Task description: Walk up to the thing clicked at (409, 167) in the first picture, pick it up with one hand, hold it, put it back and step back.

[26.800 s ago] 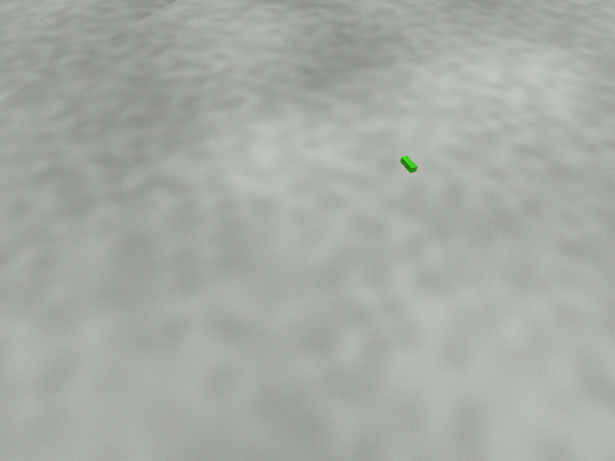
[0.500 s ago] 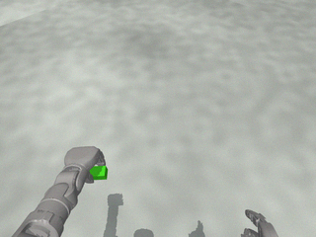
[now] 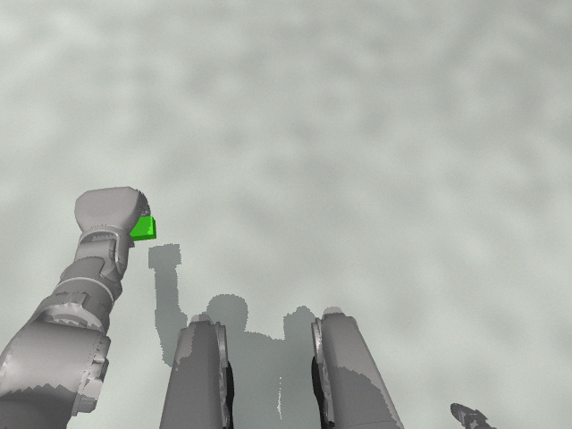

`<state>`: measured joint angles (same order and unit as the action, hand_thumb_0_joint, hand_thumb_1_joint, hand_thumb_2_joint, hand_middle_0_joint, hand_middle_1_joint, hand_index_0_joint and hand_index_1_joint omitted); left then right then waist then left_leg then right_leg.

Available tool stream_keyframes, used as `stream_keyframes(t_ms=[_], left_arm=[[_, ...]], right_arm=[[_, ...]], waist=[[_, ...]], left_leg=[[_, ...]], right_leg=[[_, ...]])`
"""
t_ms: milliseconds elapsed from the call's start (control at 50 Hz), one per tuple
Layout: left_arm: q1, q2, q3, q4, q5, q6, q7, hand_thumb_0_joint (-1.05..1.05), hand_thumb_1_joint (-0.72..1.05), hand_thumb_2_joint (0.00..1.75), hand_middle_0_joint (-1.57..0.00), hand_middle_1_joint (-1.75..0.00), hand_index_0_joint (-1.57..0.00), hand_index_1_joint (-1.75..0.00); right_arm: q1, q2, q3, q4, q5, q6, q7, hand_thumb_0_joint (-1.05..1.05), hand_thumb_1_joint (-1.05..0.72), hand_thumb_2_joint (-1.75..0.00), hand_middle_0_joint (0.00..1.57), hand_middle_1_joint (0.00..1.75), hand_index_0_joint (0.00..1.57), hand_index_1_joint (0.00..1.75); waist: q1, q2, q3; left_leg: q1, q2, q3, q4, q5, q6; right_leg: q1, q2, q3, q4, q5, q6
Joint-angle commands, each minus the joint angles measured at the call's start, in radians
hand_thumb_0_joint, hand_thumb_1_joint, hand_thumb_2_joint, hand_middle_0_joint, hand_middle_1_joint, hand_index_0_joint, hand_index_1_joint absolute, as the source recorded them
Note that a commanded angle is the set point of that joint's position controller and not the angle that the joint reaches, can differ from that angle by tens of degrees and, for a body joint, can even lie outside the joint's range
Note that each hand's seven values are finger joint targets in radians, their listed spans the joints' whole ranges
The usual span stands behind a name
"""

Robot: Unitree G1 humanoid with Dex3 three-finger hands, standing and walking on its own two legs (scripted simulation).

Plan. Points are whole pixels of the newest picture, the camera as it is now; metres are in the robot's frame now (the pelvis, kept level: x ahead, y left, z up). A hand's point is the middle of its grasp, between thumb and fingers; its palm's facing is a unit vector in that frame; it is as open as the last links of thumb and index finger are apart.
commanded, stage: crouch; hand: left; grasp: from above
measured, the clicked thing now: (126, 230) +0.43 +0.24 -0.16
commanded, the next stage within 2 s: lower in 1.20 s
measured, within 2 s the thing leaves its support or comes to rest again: neither
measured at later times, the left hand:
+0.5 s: hand (153, 247) +0.44 +0.23 -0.32, palm faces -0.45 -0.03 -0.89, open 6.2 cm
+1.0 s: hand (162, 252) +0.45 +0.23 -0.39, palm faces -0.46 -0.03 -0.89, open 6.2 cm
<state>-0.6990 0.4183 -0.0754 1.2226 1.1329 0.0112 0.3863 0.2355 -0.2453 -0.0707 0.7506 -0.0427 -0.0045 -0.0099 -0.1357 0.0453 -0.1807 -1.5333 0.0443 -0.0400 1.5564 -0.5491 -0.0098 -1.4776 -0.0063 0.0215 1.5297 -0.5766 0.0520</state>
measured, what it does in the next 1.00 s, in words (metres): lowers itself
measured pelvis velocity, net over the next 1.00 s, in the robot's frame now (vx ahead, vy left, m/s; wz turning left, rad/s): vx -0.02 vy -0.01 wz -0.08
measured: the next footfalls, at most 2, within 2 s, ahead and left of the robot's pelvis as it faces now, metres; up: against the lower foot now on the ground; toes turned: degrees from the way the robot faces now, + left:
none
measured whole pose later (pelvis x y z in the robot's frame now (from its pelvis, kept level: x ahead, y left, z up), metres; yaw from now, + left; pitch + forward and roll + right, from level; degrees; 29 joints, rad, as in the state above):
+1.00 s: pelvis -0.02 -0.01 -0.22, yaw -4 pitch +35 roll -6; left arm -0.95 0.65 0.08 1.45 1.24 -0.14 0.41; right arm 0.15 -0.26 0.01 0.77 -0.14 -0.06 0.13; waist -0.22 0.00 -0.07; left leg -2.25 0.03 -0.15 2.28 -0.66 -0.04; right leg -2.16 0.04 -0.01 2.24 -0.70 0.06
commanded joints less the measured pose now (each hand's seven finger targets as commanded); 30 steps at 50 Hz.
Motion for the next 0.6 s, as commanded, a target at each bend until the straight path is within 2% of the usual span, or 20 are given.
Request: stream_keyframes(t_ms=[0,20,40,60,100,120,140,160,200,260,300,320,360,400,420,480,500,540,560,580], left_arm=[[-0.411,0.251,0.063,-0.147,-0.01,0.003,0.028,0.0,0.76,0.11,-1.17,-0.08,-1.19,-0.06],[-0.395,0.254,0.065,-0.08,-0.003,0.002,0.023,0.0,0.76,0.13,-1.15,-0.09,-1.17,-0.07],[-0.428,0.243,0.06,-0.103,-0.015,-0.009,0.018,0.0,0.78,0.12,-1.17,-0.08,-1.19,-0.06],[-0.413,0.234,0.053,-0.055,-0.008,-0.015,0.011,0.0,0.77,0.09,-1.16,-0.07,-1.19,-0.05],[-0.391,0.255,0.064,-0.01,0.002,-0.03,0.006,0.0,0.79,0.05,-1.16,-0.05,-1.2,-0.02],[-0.442,0.294,0.08,-0.065,-0.002,-0.043,0.006,0.0,0.8,0.05,-1.17,-0.05,-1.2,-0.02],[-0.415,0.297,0.087,-0.034,0.006,-0.05,0.008,0.0,0.81,0.07,-1.18,-0.06,-1.21,-0.03],[-0.451,0.308,0.092,-0.067,0.006,-0.06,0.008,0.0,0.84,0.08,-1.2,-0.08,-1.23,-0.05],[-0.465,0.338,0.108,-0.074,0.029,-0.077,0.018,0.0,0.86,0.11,-1.22,-0.08,-1.25,-0.05],[-0.495,0.396,0.143,-0.104,0.058,-0.096,0.042,0.0,0.82,0.12,-1.22,-0.05,-1.24,-0.04],[-0.515,0.365,0.135,-0.113,0.062,-0.099,0.053,0.0,0.85,0.12,-1.23,-0.06,-1.25,-0.04],[-0.484,0.353,0.133,-0.076,0.071,-0.096,0.056,0.0,0.84,0.14,-1.23,-0.08,-1.25,-0.06],[-0.495,0.398,0.161,-0.098,0.071,-0.093,0.064,0.0,0.82,0.13,-1.21,-0.05,-1.23,-0.03],[-0.475,0.356,0.144,-0.091,0.066,-0.088,0.062,0.0,0.88,0.17,-1.25,-0.08,-1.27,-0.07],[-0.496,0.354,0.134,-0.095,0.069,-0.089,0.059,0.0,0.86,0.17,-1.26,-0.06,-1.27,-0.06],[-0.501,0.376,0.146,-0.085,0.056,-0.086,0.055,0.0,0.87,0.18,-1.25,-0.07,-1.27,-0.06],[-0.515,0.395,0.156,-0.079,0.063,-0.086,0.055,0.0,0.87,0.19,-1.25,-0.07,-1.26,-0.06],[-0.486,0.372,0.144,-0.033,0.054,-0.086,0.053,0.0,0.88,0.17,-1.26,-0.08,-1.27,-0.06],[-0.488,0.365,0.141,-0.016,0.058,-0.089,0.052,0.0,0.87,0.17,-1.25,-0.06,-1.27,-0.05],[-0.538,0.395,0.149,-0.047,0.057,-0.097,0.052,0.0,0.86,0.16,-1.25,-0.05,-1.26,-0.04]], right_arm=[[0.093,-0.187,-0.057,-0.071,-0.011,-0.04,-0.017,0.0,-0.89,-0.9,0.2,0.3,0.2,0.3],[0.094,-0.198,-0.052,-0.061,-0.014,-0.04,-0.016,0.0,-0.88,-0.89,0.2,0.3,0.2,0.3],[0.09,-0.188,-0.049,-0.066,-0.017,-0.043,-0.013,0.0,-0.88,-0.89,0.2,0.3,0.2,0.3],[0.095,-0.191,-0.047,-0.063,-0.017,-0.045,-0.012,0.0,-0.89,-0.89,0.2,0.3,0.2,0.3],[0.098,-0.193,-0.04,-0.055,-0.02,-0.052,-0.004,0.0,-0.88,-0.89,0.2,0.3,0.2,0.3],[0.096,-0.191,-0.038,-0.058,-0.021,-0.058,0.0,0.0,-0.88,-0.89,0.2,0.3,0.2,0.3],[0.102,-0.193,-0.031,-0.056,-0.024,-0.06,0.006,0.0,-0.88,-0.89,0.2,0.3,0.2,0.3],[0.103,-0.194,-0.029,-0.057,-0.025,-0.065,0.01,0.0,-0.89,-0.89,0.2,0.3,0.2,0.3],[0.115,-0.2,-0.023,-0.047,-0.033,-0.07,0.018,0.0,-0.89,-0.9,0.2,0.3,0.2,0.3],[0.119,-0.202,-0.016,-0.038,-0.04,-0.071,0.029,0.0,-0.89,-0.9,0.2,0.3,0.2,0.3],[0.12,-0.199,-0.017,-0.036,-0.05,-0.075,0.04,0.0,-0.89,-0.9,0.2,0.3,0.2,0.3],[0.131,-0.2,-0.012,-0.033,-0.055,-0.076,0.047,0.0,-0.9,-0.9,0.2,0.3,0.2,0.3],[0.126,-0.208,-0.018,-0.034,-0.058,-0.075,0.055,0.0,-0.89,-0.9,0.2,0.3,0.2,0.3],[0.134,-0.204,-0.019,-0.035,-0.066,-0.077,0.069,0.0,-0.9,-0.9,0.2,0.3,0.2,0.3],[0.132,-0.209,-0.021,-0.03,-0.066,-0.074,0.071,0.0,-0.9,-0.9,0.2,0.3,0.2,0.3],[0.124,-0.208,-0.021,-0.028,-0.068,-0.071,0.078,0.0,-0.9,-0.9,0.2,0.3,0.2,0.3],[0.125,-0.212,-0.021,-0.026,-0.071,-0.069,0.078,0.0,-0.9,-0.9,0.2,0.3,0.2,0.3],[0.121,-0.205,-0.018,-0.024,-0.073,-0.069,0.085,0.0,-0.9,-0.9,0.2,0.3,0.2,0.3],[0.123,-0.21,-0.016,-0.019,-0.074,-0.068,0.087,0.0,-0.9,-0.9,0.2,0.3,0.2,0.3],[0.119,-0.21,-0.014,-0.018,-0.074,-0.067,0.088,0.0,-0.9,-0.9,0.2,0.3,0.2,0.3]], waist=[[-0.016,0.092,-0.603],[-0.03,0.085,-0.559],[-0.037,0.095,-0.56],[-0.048,0.067,-0.545],[-0.052,0.036,-0.532],[-0.049,0.051,-0.573],[-0.046,0.071,-0.584],[-0.048,0.088,-0.617],[-0.054,0.108,-0.659],[-0.039,0.18,-0.71],[-0.056,0.195,-0.716],[-0.063,0.197,-0.698],[-0.045,0.216,-0.734],[-0.056,0.215,-0.74],[-0.065,0.218,-0.738],[-0.063,0.197,-0.713],[-0.067,0.207,-0.704],[-0.069,0.174,-0.652],[-0.083,0.164,-0.629],[-0.08,0.176,-0.64]], left_leg=[[0.344,-0.026,-0.007,-0.119,0.048,0.012],[0.305,-0.025,-0.023,-0.101,0.014,0.01],[0.272,-0.03,-0.028,-0.085,-0.021,0.012],[0.241,-0.03,-0.032,-0.061,-0.046,0.016],[0.162,-0.034,-0.03,-0.004,-0.052,0.024],[0.143,-0.036,-0.024,0.025,-0.048,0.026],[0.138,-0.038,-0.024,0.045,-0.027,0.023],[0.144,-0.036,-0.024,0.069,-0.011,0.023],[0.148,-0.035,-0.016,0.121,0.039,0.024],[0.143,-0.038,0.0,0.175,0.088,0.02],[0.139,-0.034,0.001,0.207,0.106,0.02],[0.137,-0.034,0.004,0.222,0.126,0.021],[0.136,-0.031,0.01,0.253,0.154,0.023],[0.137,-0.027,0.009,0.28,0.187,0.022],[0.11,-0.028,0.014,0.298,0.182,0.025],[0.054,-0.025,0.017,0.332,0.157,0.029],[0.042,-0.025,0.018,0.343,0.145,0.028],[-0.001,-0.021,0.016,0.364,0.128,0.031],[-0.028,-0.021,0.014,0.375,0.122,0.032],[-0.045,-0.022,0.018,0.387,0.124,0.033]], right_leg=[[0.099,0.027,-0.086,-0.091,0.1,-0.089],[0.035,0.026,-0.091,-0.065,0.071,-0.089],[0.011,0.026,-0.092,-0.047,0.04,-0.09],[-0.021,0.027,-0.097,-0.03,0.018,-0.089],[-0.062,0.025,-0.099,0.006,0.01,-0.086],[-0.061,0.025,-0.095,0.023,0.011,-0.085],[-0.085,0.019,-0.095,0.053,0.03,-0.086],[-0.105,0.02,-0.098,0.076,0.045,-0.086],[-0.119,0.018,-0.102,0.114,0.091,-0.083],[-0.145,0.024,-0.104,0.165,0.127,-0.087],[-0.171,0.023,-0.111,0.192,0.145,-0.087],[-0.177,0.022,-0.113,0.2,0.161,-0.085],[-0.181,0.027,-0.115,0.227,0.181,-0.086],[-0.184,0.023,-0.119,0.252,0.212,-0.082],[-0.189,0.03,-0.12,0.258,0.215,-0.081],[-0.2,0.034,-0.119,0.28,0.205,-0.078],[-0.217,0.035,-0.118,0.288,0.196,-0.078],[-0.223,0.039,-0.123,0.301,0.187,-0.076],[-0.242,0.04,-0.126,0.31,0.183,-0.075],[-0.233,0.042,-0.122,0.323,0.191,-0.075]])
